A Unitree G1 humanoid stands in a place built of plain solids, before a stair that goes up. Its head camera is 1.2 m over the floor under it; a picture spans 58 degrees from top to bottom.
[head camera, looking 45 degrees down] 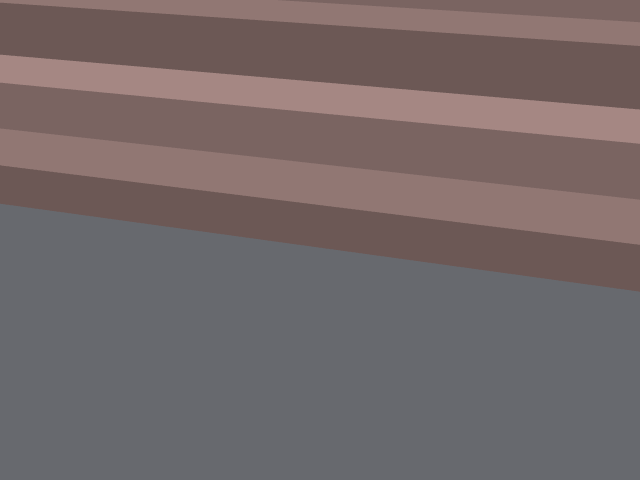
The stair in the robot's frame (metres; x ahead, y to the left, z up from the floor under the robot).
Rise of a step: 0.22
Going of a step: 0.24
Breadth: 3.45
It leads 11 degrees to the right of straight ahead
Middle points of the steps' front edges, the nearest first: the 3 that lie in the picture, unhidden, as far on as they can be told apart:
1.16 0.02 0.22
1.40 -0.03 0.43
1.64 -0.07 0.65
